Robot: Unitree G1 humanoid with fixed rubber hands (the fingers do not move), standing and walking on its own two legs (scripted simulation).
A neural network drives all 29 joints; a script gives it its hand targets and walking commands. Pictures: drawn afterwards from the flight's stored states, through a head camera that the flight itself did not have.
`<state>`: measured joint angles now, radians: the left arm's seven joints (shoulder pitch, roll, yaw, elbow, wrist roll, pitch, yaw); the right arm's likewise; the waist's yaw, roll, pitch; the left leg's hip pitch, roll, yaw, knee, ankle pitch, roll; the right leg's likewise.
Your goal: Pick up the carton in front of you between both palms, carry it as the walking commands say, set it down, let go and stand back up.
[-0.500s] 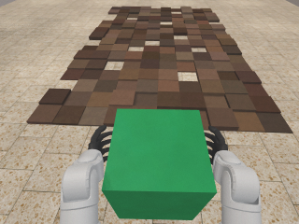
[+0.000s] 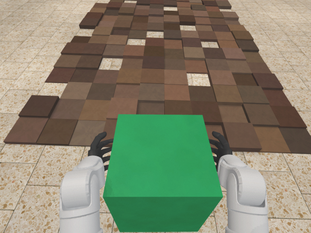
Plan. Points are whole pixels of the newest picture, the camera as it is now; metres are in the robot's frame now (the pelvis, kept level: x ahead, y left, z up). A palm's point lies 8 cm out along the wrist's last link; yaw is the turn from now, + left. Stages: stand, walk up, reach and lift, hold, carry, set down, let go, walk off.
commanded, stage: carry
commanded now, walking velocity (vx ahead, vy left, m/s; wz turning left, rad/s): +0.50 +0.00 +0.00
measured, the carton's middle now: (159, 175) +0.26 +0.00 +0.00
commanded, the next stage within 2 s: none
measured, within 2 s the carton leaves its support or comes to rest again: neither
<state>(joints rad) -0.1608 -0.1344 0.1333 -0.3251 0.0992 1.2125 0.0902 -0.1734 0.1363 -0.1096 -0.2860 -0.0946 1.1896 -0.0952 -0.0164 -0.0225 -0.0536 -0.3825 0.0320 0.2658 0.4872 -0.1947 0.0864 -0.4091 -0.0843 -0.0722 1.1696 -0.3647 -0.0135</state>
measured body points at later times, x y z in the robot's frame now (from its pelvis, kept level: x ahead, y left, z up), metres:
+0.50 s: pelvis +0.33 -0.03 +0.00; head +0.37 -0.04 +0.45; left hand +0.65 +0.15 +0.13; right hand +0.68 -0.16 +0.12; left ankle +0.21 +0.09 -0.63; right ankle +0.39 -0.10 -0.73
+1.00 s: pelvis +0.66 +0.02 +0.00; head +0.74 +0.04 +0.44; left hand +1.07 +0.17 +0.12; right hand +1.06 -0.13 +0.12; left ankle +0.65 +0.10 -0.73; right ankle +0.60 -0.10 -0.60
